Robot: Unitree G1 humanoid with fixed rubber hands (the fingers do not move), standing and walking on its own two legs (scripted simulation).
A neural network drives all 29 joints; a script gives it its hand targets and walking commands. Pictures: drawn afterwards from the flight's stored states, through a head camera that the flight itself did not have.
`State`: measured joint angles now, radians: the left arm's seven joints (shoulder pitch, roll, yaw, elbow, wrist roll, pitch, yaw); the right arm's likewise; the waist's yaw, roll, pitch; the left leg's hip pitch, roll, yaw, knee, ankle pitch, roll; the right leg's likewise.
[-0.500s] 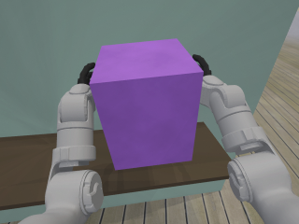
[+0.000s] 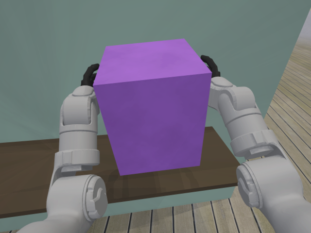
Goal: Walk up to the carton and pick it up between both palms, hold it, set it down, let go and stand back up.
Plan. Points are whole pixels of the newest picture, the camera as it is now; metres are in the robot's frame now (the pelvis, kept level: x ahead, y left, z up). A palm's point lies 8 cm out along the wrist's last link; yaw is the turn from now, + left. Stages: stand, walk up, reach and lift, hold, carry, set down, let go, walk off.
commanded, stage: hold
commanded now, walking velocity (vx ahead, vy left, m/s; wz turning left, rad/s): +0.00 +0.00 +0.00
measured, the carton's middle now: (152, 105) +0.37 +0.00 +0.24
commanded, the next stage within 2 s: set down in 0.78 s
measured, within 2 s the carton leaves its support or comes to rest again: neither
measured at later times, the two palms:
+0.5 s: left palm (88, 95) +0.37 +0.15 +0.27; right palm (211, 85) +0.36 -0.14 +0.30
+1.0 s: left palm (84, 84) +0.37 +0.16 +0.30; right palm (209, 76) +0.37 -0.13 +0.32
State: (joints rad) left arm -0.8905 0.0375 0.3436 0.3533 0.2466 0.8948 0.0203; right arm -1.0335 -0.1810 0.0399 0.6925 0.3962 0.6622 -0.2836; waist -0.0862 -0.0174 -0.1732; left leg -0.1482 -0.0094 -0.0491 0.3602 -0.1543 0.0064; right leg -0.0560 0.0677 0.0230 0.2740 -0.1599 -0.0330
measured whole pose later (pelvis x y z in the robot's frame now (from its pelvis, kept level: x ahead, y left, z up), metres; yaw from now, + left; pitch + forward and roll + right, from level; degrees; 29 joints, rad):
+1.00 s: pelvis +0.00 +0.00 +0.00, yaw +0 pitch -3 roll -1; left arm -0.96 0.06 0.39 0.43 0.24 0.79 0.02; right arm -1.09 -0.14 -0.04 0.74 0.31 0.58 -0.26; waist -0.08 -0.02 -0.17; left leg -0.15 -0.01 -0.06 0.35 -0.15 0.01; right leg -0.06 0.06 0.02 0.27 -0.16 -0.03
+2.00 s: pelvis +0.01 +0.00 +0.00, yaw +1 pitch -8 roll +0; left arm -0.83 0.01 0.37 0.52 0.35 0.53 -0.01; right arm -0.87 0.02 -0.25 0.88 0.00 0.11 -0.13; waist -0.04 -0.09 0.02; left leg -0.03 -0.02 -0.03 0.32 -0.16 0.01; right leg 0.05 0.04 -0.03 0.26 -0.18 -0.03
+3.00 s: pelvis +0.02 +0.00 +0.00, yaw -2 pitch -3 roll +0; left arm -0.85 -0.03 0.48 0.80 0.37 0.27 0.01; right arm -0.84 0.06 -0.49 0.97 -0.25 -0.03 -0.06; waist 0.04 -0.07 0.00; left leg -0.10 0.00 0.04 0.30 -0.15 0.02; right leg -0.05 0.03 -0.03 0.26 -0.17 -0.03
